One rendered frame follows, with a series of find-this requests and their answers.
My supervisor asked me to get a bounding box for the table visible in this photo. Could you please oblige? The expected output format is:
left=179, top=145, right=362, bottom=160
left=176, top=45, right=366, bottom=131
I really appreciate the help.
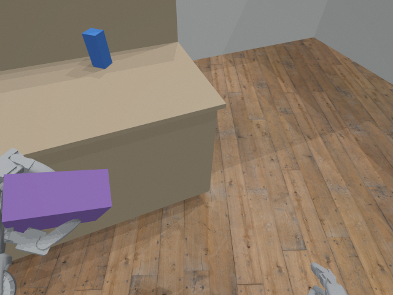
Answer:
left=0, top=0, right=226, bottom=261

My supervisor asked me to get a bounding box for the robot right hand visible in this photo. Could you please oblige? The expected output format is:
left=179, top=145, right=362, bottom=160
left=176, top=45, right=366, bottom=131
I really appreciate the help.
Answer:
left=308, top=262, right=347, bottom=295

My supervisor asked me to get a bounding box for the sponge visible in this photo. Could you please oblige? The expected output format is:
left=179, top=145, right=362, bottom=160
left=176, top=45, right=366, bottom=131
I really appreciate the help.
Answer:
left=2, top=169, right=112, bottom=233

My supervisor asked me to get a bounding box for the left robot forearm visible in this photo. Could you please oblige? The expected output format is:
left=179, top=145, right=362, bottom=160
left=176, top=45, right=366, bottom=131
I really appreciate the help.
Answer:
left=0, top=253, right=17, bottom=295

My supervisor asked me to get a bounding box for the robot left hand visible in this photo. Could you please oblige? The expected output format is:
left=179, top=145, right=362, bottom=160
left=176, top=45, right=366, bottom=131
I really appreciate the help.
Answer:
left=0, top=148, right=82, bottom=256

